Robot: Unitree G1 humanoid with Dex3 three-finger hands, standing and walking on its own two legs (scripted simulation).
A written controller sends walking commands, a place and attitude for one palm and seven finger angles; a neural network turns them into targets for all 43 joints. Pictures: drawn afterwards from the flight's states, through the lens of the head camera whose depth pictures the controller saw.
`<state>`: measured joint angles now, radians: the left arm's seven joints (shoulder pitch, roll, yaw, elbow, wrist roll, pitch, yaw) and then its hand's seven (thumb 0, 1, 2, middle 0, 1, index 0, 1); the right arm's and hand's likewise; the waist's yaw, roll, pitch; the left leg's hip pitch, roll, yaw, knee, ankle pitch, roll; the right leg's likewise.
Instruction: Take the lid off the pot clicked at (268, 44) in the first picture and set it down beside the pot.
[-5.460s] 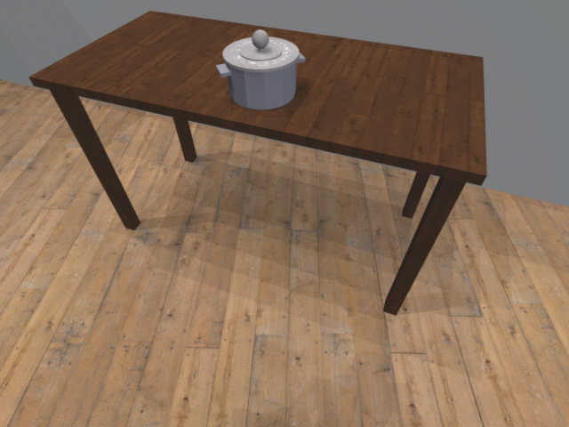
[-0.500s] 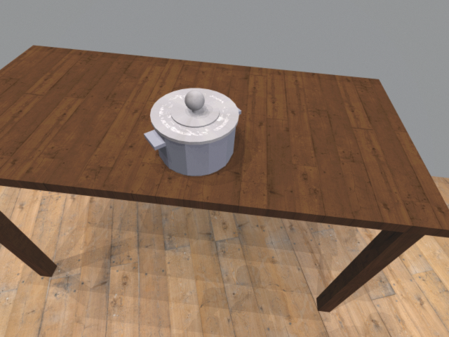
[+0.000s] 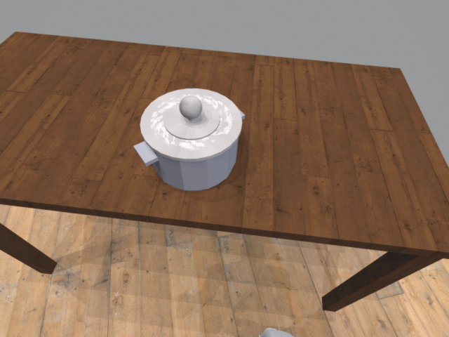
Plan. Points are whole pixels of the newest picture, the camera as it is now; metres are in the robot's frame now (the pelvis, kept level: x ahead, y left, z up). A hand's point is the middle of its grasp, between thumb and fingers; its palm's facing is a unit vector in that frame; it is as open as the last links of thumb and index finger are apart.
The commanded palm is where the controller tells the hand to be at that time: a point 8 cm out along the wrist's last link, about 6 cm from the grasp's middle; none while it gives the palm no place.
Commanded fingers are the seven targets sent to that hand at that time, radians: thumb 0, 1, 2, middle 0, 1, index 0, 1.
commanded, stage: come to a stop and stand still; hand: left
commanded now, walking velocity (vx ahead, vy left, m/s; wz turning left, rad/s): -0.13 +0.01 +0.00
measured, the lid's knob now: (190, 107) +0.49 +0.10 +0.12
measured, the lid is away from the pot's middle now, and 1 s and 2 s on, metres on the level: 0.00 0.00 0.00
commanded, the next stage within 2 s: look again from close up in 0.70 s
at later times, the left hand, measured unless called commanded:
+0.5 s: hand out of the picture +0.03 +0.17 -0.18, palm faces +0.03 -0.98 -0.20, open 7.4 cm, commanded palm none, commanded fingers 0.00 0.90 0.90 -0.20 -0.30 -0.20 -0.30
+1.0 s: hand out of the picture -0.04 +0.16 -0.18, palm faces +0.03 -0.98 -0.20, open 7.4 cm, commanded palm none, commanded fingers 0.00 0.90 0.90 -0.20 -0.30 -0.20 -0.30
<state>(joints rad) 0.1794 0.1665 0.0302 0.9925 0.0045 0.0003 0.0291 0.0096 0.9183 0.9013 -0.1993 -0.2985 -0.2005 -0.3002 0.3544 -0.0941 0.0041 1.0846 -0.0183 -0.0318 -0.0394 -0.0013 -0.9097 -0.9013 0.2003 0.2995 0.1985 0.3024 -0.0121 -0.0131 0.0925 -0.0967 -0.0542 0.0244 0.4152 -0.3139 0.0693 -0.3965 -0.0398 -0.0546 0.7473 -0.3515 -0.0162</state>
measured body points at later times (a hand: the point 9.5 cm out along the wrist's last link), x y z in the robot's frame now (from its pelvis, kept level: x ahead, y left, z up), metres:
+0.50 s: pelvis -0.02 -0.01 -0.01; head +0.00 -0.01 +0.44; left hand +0.03 +0.22 -0.16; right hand +0.01 -0.24 -0.16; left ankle -0.06 +0.08 -0.74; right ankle +0.05 -0.13 -0.74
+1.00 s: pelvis -0.01 +0.00 -0.01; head -0.01 -0.02 +0.44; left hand -0.04 +0.21 -0.16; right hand -0.02 -0.20 -0.18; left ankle -0.06 +0.08 -0.74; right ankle +0.05 -0.13 -0.74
